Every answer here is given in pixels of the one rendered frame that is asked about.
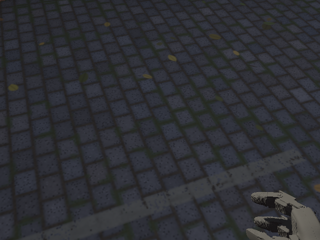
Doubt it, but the robot right hand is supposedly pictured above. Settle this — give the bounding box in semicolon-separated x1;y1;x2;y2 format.
246;190;320;240

